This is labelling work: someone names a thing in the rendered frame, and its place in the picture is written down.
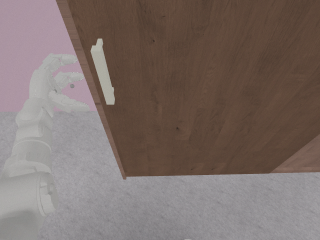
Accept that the wardrobe door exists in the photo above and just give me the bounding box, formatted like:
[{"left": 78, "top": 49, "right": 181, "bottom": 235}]
[
  {"left": 277, "top": 134, "right": 320, "bottom": 168},
  {"left": 67, "top": 0, "right": 320, "bottom": 177}
]

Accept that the robot left forearm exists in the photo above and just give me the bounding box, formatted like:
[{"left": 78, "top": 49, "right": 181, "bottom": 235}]
[{"left": 0, "top": 97, "right": 55, "bottom": 180}]

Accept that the left robot hand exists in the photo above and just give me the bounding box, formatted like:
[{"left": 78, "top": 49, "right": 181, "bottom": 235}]
[{"left": 29, "top": 53, "right": 90, "bottom": 113}]

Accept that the handle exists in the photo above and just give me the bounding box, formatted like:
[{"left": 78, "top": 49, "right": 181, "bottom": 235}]
[{"left": 90, "top": 38, "right": 115, "bottom": 105}]

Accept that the left robot upper arm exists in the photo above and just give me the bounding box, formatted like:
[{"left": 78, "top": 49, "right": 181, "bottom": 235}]
[{"left": 0, "top": 171, "right": 59, "bottom": 240}]

